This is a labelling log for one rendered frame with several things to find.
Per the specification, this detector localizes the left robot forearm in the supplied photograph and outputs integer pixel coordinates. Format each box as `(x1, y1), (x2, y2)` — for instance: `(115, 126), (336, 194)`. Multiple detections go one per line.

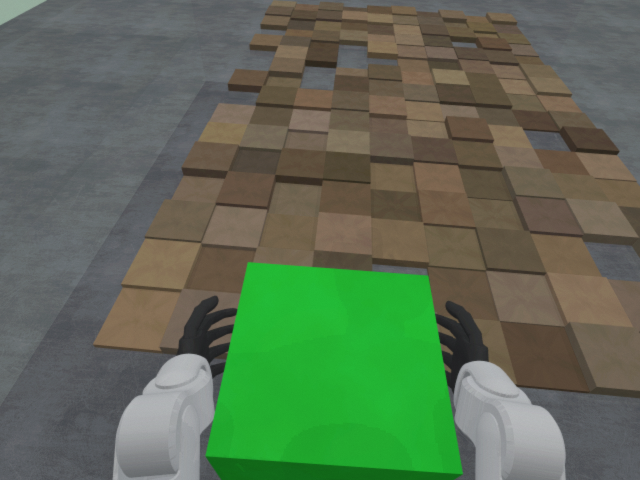
(113, 354), (215, 480)

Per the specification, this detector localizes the right robot forearm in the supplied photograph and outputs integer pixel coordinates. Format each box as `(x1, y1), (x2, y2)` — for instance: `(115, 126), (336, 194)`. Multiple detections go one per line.
(454, 361), (566, 480)

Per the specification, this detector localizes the robot right hand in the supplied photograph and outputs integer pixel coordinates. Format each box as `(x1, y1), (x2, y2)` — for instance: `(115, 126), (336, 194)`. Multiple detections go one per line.
(435, 301), (489, 394)

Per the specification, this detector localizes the carton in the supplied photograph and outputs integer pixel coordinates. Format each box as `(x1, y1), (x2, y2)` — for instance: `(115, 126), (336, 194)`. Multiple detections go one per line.
(205, 262), (463, 480)

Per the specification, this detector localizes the robot left hand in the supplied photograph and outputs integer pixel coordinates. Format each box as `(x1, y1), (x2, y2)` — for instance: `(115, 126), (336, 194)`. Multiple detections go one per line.
(176, 296), (237, 379)

